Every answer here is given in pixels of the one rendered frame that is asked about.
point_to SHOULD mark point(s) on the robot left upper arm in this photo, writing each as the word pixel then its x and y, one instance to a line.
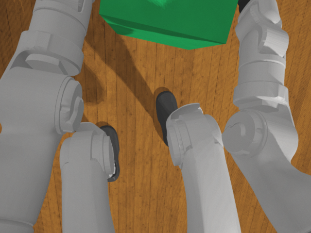
pixel 36 109

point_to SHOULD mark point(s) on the carton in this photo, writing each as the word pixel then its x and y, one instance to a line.
pixel 186 24

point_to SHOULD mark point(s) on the right robot forearm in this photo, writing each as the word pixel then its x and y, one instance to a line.
pixel 262 60

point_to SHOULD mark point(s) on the right robot hand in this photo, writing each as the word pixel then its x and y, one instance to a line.
pixel 242 4

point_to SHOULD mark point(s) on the robot right foot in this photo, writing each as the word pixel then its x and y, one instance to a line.
pixel 165 105

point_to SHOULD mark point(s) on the left robot forearm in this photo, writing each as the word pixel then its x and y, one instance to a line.
pixel 54 40

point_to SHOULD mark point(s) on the robot right upper arm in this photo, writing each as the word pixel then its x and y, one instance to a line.
pixel 262 145

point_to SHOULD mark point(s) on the robot left foot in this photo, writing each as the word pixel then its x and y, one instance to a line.
pixel 110 131

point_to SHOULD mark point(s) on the robot foot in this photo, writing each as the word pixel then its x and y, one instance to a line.
pixel 110 131
pixel 165 105

